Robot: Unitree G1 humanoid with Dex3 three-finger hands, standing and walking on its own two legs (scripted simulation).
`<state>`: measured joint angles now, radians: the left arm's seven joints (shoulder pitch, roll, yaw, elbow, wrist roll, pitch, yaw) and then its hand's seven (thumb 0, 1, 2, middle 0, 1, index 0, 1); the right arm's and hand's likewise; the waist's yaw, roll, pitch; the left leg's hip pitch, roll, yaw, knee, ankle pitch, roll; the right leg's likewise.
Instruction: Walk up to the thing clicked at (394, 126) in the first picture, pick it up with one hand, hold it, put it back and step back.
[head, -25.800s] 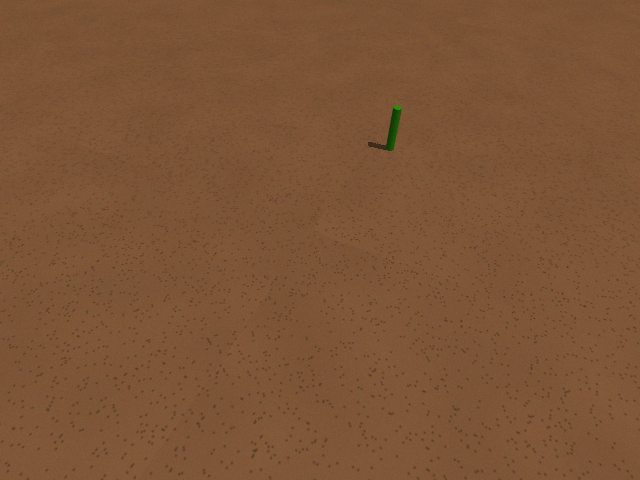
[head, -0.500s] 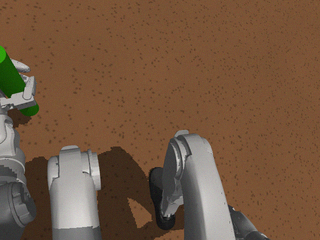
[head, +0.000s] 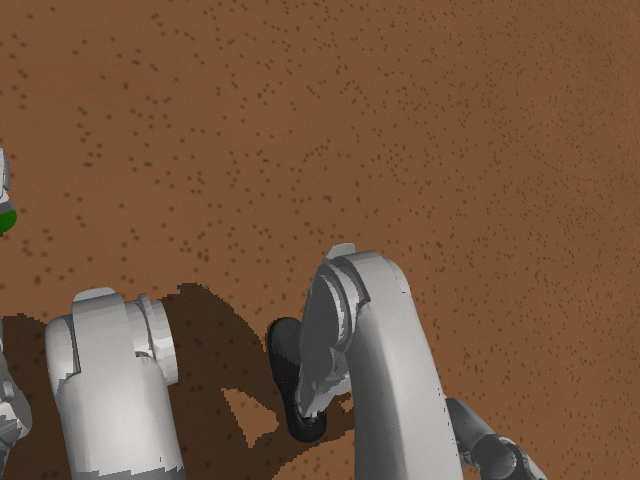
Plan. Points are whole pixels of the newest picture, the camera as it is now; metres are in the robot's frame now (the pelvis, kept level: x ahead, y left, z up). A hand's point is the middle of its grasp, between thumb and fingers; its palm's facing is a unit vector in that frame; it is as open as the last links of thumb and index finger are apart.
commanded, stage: lower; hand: left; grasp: from the side
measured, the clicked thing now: out of the picture +0.46 +0.28 -0.14
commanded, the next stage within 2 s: loosen in 0.80 s
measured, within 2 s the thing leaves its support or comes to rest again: rests again in 0.70 s
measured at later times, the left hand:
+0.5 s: hand out of the picture +0.46 +0.26 -0.15, palm faces +0.30 -0.95 -0.03, open 5.6 cm
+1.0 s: hand out of the picture +0.46 +0.25 -0.16, palm faces +0.29 -0.96 -0.02, open 5.7 cm
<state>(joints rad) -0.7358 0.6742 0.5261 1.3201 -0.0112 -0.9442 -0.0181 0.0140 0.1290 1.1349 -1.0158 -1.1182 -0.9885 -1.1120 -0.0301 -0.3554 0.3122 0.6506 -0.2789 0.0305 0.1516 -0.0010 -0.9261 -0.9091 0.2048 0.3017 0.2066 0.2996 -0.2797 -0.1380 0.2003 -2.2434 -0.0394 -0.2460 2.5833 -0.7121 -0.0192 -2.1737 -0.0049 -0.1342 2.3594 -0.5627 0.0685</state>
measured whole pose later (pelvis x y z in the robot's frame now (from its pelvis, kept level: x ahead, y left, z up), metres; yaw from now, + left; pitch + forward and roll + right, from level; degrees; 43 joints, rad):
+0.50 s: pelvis +0.00 +0.01 -0.01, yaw -2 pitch +18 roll -15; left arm -0.74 0.75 0.52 1.39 0.00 -1.01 0.02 0.01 0.13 1.13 -1.02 -1.12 -0.99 -1.11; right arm -0.07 -0.37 0.39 0.62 -0.32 0.02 0.16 0.00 -0.91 -0.90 0.21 0.30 0.21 0.30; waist -0.30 -0.18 0.26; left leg -2.23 -0.04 -0.29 2.62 -0.71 -0.01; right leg -2.14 0.01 -0.17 2.35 -0.55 0.08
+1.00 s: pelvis +0.00 +0.01 -0.01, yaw -3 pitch +17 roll -17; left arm -0.73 0.77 0.49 1.41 -0.01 -1.05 0.03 0.01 0.13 1.13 -1.02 -1.12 -0.99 -1.11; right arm -0.11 -0.37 0.43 0.60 -0.33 0.02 0.16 0.00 -0.90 -0.90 0.21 0.30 0.21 0.30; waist -0.29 -0.21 0.28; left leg -2.22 -0.03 -0.31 2.63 -0.73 -0.01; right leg -2.12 0.02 -0.19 2.35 -0.55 0.08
